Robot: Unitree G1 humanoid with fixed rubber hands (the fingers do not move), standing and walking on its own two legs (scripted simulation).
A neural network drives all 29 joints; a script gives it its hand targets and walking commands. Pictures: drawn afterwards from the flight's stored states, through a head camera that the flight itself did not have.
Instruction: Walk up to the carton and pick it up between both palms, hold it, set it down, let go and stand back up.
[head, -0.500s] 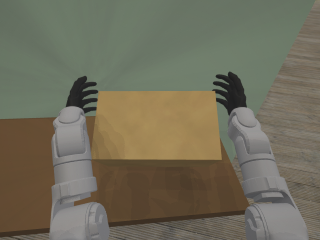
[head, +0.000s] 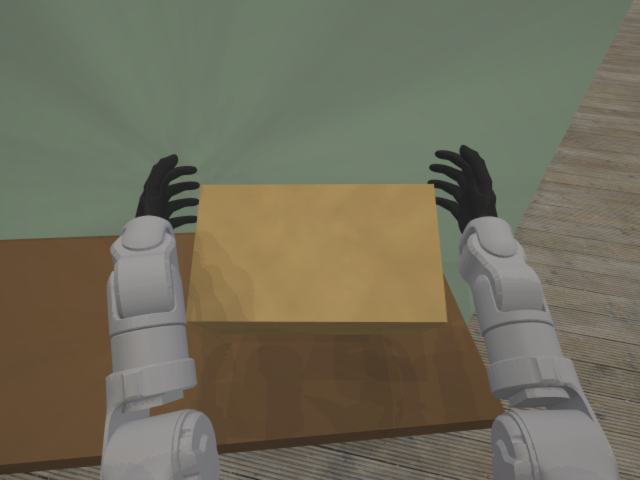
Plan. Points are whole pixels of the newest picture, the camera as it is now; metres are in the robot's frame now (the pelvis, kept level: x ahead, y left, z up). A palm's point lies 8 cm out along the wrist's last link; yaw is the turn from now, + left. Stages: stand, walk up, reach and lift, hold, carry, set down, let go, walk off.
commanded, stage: hold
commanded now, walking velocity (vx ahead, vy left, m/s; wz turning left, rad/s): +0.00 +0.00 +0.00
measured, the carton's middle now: (317, 265) +0.37 +0.00 +0.09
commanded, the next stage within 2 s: set down in 0.60 s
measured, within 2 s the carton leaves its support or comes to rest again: neither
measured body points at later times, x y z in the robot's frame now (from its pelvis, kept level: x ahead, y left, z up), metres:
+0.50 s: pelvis +0.00 +0.00 +0.00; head -0.04 +0.02 +0.45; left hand +0.36 +0.20 +0.18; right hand +0.37 -0.18 +0.19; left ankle +0.04 +0.13 -0.75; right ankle +0.01 -0.13 -0.75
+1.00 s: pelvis +0.00 -0.01 +0.00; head -0.04 +0.02 +0.45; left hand +0.36 +0.19 +0.16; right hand +0.36 -0.19 +0.18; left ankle +0.04 +0.13 -0.75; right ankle +0.01 -0.13 -0.75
